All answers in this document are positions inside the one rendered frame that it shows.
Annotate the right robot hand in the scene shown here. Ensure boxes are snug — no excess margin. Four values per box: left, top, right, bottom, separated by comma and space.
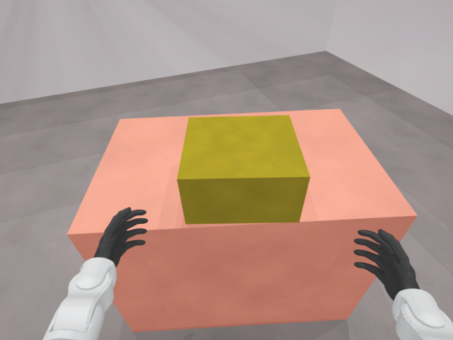
354, 229, 420, 301

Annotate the pedestal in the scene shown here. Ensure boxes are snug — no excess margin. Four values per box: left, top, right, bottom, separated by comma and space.
67, 109, 417, 332

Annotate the robot left forearm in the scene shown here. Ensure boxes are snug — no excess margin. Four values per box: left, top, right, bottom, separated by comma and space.
43, 257, 117, 340

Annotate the carton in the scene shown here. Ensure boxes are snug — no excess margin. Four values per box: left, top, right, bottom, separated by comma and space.
177, 115, 310, 224

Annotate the robot right forearm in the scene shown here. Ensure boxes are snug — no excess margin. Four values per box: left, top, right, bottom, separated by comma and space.
392, 288, 453, 340

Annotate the left robot hand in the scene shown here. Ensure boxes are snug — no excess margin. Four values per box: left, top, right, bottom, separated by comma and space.
94, 207, 148, 267

